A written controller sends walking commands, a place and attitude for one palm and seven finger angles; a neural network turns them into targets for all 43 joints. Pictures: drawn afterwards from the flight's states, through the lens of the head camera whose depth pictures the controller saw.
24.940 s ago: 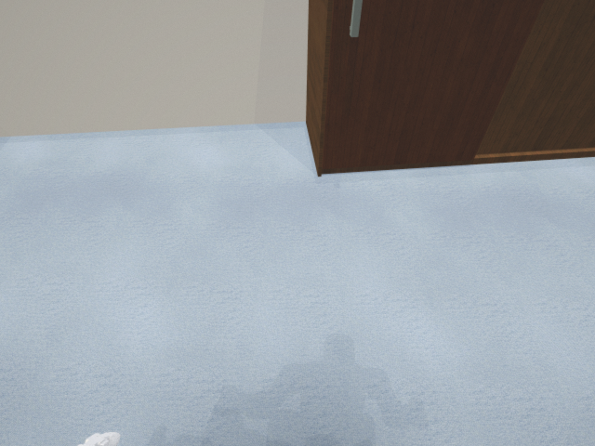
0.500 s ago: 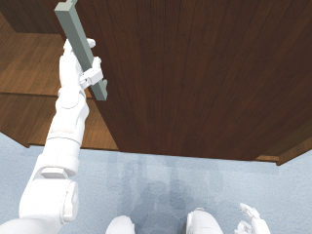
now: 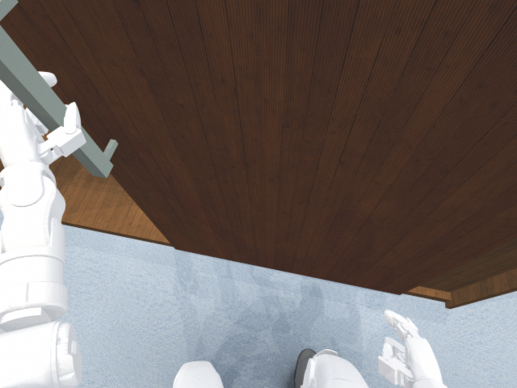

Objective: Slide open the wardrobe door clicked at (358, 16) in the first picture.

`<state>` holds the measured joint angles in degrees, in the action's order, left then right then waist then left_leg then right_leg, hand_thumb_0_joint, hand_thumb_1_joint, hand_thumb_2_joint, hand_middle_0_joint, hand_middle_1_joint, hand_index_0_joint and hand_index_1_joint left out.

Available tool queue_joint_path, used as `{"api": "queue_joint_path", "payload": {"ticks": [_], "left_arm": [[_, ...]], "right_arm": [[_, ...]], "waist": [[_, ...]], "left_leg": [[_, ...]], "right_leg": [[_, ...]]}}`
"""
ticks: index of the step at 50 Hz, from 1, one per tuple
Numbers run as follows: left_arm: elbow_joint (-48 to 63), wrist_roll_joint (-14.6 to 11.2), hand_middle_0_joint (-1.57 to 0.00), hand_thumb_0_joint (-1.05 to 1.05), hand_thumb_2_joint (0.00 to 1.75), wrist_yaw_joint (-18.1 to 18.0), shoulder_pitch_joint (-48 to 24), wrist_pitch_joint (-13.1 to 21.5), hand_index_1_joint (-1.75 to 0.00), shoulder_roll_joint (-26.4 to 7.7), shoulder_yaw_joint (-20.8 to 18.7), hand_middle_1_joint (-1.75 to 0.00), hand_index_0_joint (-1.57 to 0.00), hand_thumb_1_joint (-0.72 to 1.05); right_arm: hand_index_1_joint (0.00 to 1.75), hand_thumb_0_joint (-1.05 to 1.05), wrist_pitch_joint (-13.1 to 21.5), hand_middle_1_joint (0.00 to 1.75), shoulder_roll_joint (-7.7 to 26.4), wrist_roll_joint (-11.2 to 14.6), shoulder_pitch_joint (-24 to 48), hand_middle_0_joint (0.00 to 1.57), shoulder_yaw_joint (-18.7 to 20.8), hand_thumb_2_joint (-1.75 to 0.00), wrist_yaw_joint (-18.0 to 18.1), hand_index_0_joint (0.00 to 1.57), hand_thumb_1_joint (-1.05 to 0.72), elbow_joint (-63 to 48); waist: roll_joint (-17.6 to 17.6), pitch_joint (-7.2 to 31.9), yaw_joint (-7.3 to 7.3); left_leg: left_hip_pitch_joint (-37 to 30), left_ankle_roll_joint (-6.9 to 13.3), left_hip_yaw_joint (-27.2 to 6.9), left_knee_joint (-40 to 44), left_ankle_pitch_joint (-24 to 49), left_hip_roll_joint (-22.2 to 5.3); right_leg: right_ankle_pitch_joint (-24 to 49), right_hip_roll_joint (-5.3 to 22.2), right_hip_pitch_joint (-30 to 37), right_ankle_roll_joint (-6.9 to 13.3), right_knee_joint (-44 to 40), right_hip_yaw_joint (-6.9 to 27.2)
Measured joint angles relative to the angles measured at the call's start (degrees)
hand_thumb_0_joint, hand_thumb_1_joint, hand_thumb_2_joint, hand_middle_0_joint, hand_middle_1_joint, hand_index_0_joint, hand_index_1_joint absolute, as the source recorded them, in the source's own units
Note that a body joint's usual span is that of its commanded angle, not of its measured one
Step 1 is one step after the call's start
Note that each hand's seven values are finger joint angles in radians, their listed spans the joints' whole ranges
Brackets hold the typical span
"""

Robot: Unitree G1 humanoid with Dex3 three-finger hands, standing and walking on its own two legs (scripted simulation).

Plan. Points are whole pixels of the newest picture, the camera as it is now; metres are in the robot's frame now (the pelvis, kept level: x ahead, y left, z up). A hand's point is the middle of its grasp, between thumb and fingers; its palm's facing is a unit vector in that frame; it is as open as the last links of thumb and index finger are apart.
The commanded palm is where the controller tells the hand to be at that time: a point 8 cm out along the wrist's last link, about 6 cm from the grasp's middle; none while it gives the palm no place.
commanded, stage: stop walking and hold the door there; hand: left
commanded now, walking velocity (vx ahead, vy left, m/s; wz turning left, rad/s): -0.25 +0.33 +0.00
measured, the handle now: (64, 104) +0.42 +0.37 +0.12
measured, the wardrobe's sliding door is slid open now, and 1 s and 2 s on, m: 0.64 0.64 0.64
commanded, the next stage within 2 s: none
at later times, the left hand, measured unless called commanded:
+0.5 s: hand (68, 128) +0.38 +0.34 +0.12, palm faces +0.61 -0.74 -0.28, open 6.9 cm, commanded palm +0.34 +0.35 +0.11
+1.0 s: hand (67, 133) +0.38 +0.34 +0.12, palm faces +0.52 -0.81 -0.28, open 7.1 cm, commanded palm +0.33 +0.35 +0.11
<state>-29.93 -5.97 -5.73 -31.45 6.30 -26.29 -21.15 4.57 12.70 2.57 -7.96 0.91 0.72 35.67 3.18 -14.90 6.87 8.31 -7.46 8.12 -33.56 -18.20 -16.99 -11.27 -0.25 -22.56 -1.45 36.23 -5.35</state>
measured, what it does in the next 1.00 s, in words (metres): steps on the spot: right foot, then left foot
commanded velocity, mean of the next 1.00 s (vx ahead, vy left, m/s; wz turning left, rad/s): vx -0.05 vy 0.06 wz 0.00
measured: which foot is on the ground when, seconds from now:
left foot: down 0.00-0.02, up 0.04-0.48, down 0.50-1.00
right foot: up 0.00-0.00, down 0.02-1.00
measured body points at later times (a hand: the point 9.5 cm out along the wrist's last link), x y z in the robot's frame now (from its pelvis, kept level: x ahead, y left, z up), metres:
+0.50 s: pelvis +0.03 -0.01 +0.01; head +0.05 -0.03 +0.46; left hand +0.35 +0.38 +0.14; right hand +0.15 -0.32 -0.09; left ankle +0.03 +0.12 -0.73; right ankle +0.07 -0.10 -0.73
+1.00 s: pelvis -0.01 +0.02 +0.01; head -0.02 +0.01 +0.46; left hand +0.34 +0.38 +0.14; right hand +0.06 -0.25 -0.11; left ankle +0.03 +0.12 -0.73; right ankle +0.06 -0.10 -0.73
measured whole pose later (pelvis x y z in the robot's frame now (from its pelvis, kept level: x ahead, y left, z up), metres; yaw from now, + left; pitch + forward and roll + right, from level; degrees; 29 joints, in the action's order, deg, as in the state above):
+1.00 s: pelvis -0.01 +0.02 +0.01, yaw -5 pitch -2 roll +0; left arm -47.8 -1.6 -10.0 -23.5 6.9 -29.6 -22.4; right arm 2.9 15.6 2.3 -18.5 -1.7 6.4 42.5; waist 1.1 0.2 -0.5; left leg 13.7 1.7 7.7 -29.5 -13.9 -1.1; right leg -7.9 1.6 -18.1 -0.3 28.0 -1.4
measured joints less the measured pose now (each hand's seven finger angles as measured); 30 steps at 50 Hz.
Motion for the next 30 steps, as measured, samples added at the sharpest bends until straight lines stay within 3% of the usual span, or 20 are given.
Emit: {"api": "queue_joint_path", "payload": {"ticks": [1,2,5,7,9,12,15,21,25,30], "left_arm": [[-1.7,1.1,-0.4,-0.11,0.82,0.5,1.4,0.4,-1.4,-2.0,-1.0,-1.26,-0.15,0.55],[-3.5,1.8,-0.41,-0.14,0.81,0.8,2.7,0.9,-1.4,-3.2,-2.6,-1.27,-0.17,0.53],[-8.4,0.8,-0.39,-0.16,0.79,0.4,5.5,1.5,-1.4,-3.8,-7.3,-1.24,-0.21,0.52],[-11.2,1.2,-0.38,-0.16,0.79,-0.2,6.4,1.1,-1.4,-3.4,-9.7,-1.23,-0.23,0.52],[-13.9,1.6,-0.37,-0.16,0.79,-0.8,6.8,0.9,-1.4,-3.3,-11.1,-1.23,-0.24,0.52],[-16.2,2.0,-0.35,-0.14,0.8,-1.7,6.8,0.2,-1.4,-3.5,-11.8,-1.23,-0.26,0.51],[-16.2,2.6,-0.34,-0.14,0.8,-2.2,7.3,-0.2,-1.4,-3.9,-11.6,-1.24,-0.27,0.51],[-13.0,4.1,-0.34,-0.14,0.79,-2.8,9.3,-0.1,-1.4,-3.7,-9.9,-1.28,-0.29,0.52],[-9.8,4.5,-0.34,-0.14,0.77,-3.3,10.6,0.1,-1.38,-2.3,-7.4,-1.31,-0.29,0.52],[-8.0,4.4,-0.3,-0.13,0.74,-3.9,10.7,-0.5,-1.34,-2.9,-3.8,-1.31,-0.25,0.56]], "right_arm": [[0.3,0.01,0.0,0.3,-0.2,0.3,0.0,0.2,-0.3,-0.9,0.0,0.2,-0.9,-0.4],[0.3,0.01,-0.2,0.3,0.2,0.4,0.9,0.2,-0.5,-0.9,0.3,0.2,-0.9,-0.2],[0.3,0.01,0.1,0.3,2.3,0.9,4.0,0.2,0.0,-0.9,2.0,0.2,-0.9,1.3],[0.3,0.01,0.9,0.3,4.0,1.0,4.9,0.2,0.0,-0.9,2.6,0.2,-0.9,2.4],[0.3,0.01,1.3,0.3,5.4,1.0,4.9,0.2,0.0,-0.9,3.0,0.2,-0.9,3.3],[0.3,0.01,1.4,0.3,6.8,1.1,3.4,0.2,0.0,-0.9,3.0,0.2,-0.9,3.9],[0.3,0.01,1.3,0.3,7.7,1.1,1.2,0.2,0.0,-0.9,3.2,0.2,-0.9,4.1],[0.3,0.01,0.9,0.3,8.3,0.7,-3.7,0.2,0.6,-0.9,4.2,0.2,-0.9,4.0],[0.3,0.01,0.3,0.3,8.8,0.5,-6.2,0.2,1.3,-0.9,5.0,0.2,-0.9,3.7],[0.3,0.01,-1.0,0.3,5.0,0.2,-6.4,0.2,0.2,-0.9,5.1,0.2,-0.9,3.8]], "waist": [[-0.2,0.8,-0.85],[0.4,1.3,-1.85],[0.9,3.0,-4.75],[1.1,4.2,-5.9],[1.0,5.3,-6.52],[0.2,6.9,-6.85],[-1.3,8.1,-6.94],[-3.1,10.6,-7.43],[-1.2,12.4,-7.97],[-3.6,12.3,-7.1]], "left_leg": [[1.7,0.9,-0.1,-4.5,-0.3,-0.6],[4.6,2.2,-2.4,-11.7,-3.9,0.2],[14.0,4.0,-8.3,-32.7,-13.9,9.6],[18.3,4.3,-8.2,-40.5,-14.5,14.5],[20.9,4.5,-7.4,-43.4,-13.1,17.5],[22.6,4.5,-6.2,-40.8,-10.3,19.4],[21.8,4.7,-5.5,-32.9,-8.6,19.4],[14.6,5.5,-5.5,-12.9,-5.1,17.6],[6.8,6.4,-6.4,2.0,5.1,14.9],[5.2,7.5,-3.9,3.4,2.7,15.3]], "right_leg": [[4.0,0.3,1.2,1.2,-2.0,-0.6],[1.7,0.2,1.1,2.9,-0.5,-1.0],[-4.4,1.4,-0.2,5.3,2.1,0.0],[-4.5,2.0,0.3,5.2,1.0,0.6],[-3.9,2.1,1.3,5.4,-0.4,1.0],[-3.2,2.0,2.9,5.7,-2.6,1.2],[-2.4,1.8,4.0,5.9,-4.6,1.4],[-1.0,1.4,4.6,5.5,-6.7,1.5],[-0.9,-0.2,4.3,4.3,-6.1,0.4],[-0.2,0.3,4.9,2.4,-6.2,2.5]]}}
